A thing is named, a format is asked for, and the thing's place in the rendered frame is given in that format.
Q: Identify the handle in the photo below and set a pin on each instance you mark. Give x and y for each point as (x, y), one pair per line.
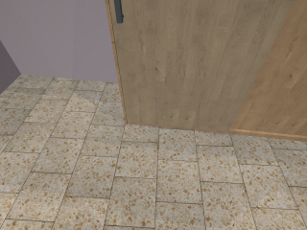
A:
(118, 11)

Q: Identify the wardrobe door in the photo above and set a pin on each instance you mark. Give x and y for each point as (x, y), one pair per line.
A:
(191, 63)
(277, 100)

